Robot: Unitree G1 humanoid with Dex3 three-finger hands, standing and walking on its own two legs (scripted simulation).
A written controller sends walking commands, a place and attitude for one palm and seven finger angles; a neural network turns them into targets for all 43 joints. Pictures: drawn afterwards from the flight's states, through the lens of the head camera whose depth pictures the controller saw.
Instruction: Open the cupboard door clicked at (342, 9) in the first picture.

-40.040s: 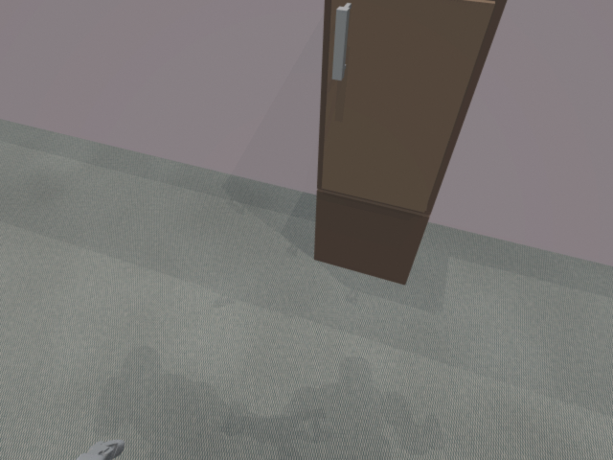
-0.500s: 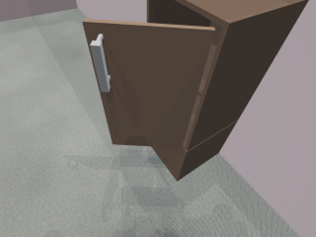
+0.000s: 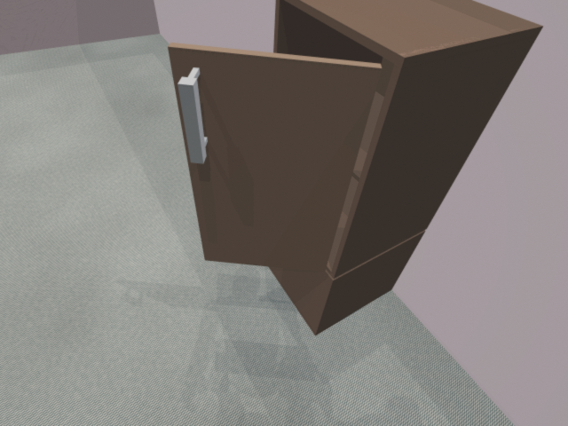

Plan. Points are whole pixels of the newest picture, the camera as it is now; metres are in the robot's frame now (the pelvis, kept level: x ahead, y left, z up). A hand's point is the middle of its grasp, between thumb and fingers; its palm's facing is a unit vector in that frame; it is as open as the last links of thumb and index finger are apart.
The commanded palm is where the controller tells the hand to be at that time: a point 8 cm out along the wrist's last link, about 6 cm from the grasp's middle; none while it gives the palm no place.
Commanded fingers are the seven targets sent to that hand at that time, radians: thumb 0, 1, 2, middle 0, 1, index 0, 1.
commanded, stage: come to a stop and stand still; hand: left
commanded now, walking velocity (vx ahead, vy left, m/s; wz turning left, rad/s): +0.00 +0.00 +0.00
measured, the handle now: (196, 116) +0.57 +0.21 +0.14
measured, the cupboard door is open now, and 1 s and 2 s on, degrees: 54 54 54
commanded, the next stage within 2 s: look again from close up in 0.34 s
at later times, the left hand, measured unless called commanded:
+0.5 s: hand out of the picture -0.02 +0.19 -0.17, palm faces +0.03 -0.98 -0.22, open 7.3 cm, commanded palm none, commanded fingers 0.00 0.90 0.90 -0.20 -0.30 -0.20 -0.30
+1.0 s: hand out of the picture +0.02 +0.16 -0.18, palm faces +0.04 -0.98 -0.18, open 7.3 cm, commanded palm +0.11 +0.21 -0.07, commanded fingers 0.00 0.88 0.89 -0.20 -0.31 -0.20 -0.31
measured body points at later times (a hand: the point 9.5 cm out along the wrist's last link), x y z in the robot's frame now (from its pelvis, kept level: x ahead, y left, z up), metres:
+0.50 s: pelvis +0.00 +0.01 +0.00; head +0.00 +0.00 +0.45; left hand -0.02 +0.24 -0.15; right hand +0.00 -0.21 -0.17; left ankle +0.01 +0.10 -0.74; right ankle +0.02 -0.12 -0.74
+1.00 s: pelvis +0.02 -0.01 +0.00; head +0.03 -0.01 +0.45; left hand +0.02 +0.21 -0.16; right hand +0.02 -0.23 -0.16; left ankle +0.01 +0.10 -0.74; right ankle +0.02 -0.12 -0.74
